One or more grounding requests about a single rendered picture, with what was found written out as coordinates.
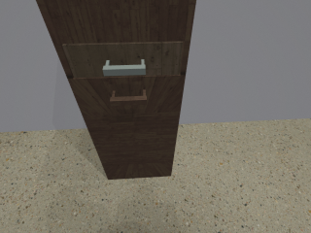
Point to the handle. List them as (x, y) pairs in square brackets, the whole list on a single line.
[(128, 100), (124, 70)]

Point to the drawer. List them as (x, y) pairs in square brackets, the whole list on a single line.
[(86, 60)]

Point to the cabinet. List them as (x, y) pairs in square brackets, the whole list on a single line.
[(132, 141)]

